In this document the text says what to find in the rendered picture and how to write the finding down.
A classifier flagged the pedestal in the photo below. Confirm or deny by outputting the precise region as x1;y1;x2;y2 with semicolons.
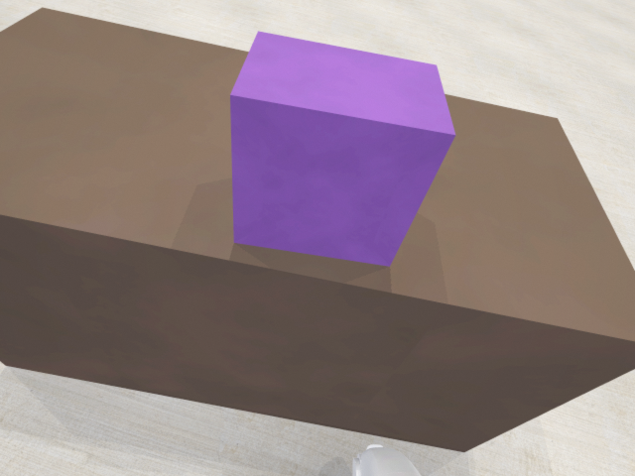
0;7;635;452

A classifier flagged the robot right thigh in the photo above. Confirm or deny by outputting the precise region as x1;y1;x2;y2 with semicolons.
352;447;421;476

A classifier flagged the carton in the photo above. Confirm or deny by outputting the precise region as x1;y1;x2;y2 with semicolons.
230;31;455;267

